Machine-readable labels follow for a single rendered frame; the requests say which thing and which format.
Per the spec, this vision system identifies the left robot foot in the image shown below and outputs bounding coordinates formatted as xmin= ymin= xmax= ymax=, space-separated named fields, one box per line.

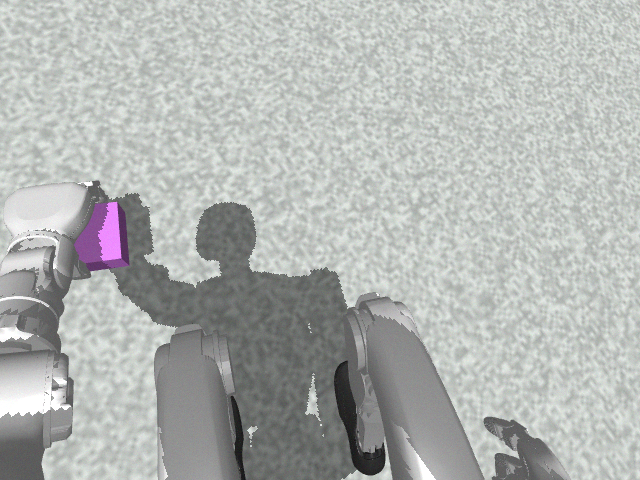
xmin=230 ymin=396 xmax=246 ymax=480

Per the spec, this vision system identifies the left robot hand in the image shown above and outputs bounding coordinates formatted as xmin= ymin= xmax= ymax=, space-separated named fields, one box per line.
xmin=3 ymin=180 xmax=108 ymax=280

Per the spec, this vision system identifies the small box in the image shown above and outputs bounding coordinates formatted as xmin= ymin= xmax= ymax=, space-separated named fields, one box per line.
xmin=74 ymin=202 xmax=130 ymax=271

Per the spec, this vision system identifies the right robot hand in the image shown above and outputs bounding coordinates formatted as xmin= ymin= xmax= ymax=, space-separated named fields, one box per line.
xmin=484 ymin=417 xmax=571 ymax=480

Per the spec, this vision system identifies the right robot foot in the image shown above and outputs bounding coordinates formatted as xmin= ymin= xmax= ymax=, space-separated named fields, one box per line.
xmin=334 ymin=360 xmax=386 ymax=476

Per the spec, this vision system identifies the left robot arm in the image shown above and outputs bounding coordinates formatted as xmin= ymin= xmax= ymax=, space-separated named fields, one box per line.
xmin=0 ymin=231 xmax=76 ymax=480

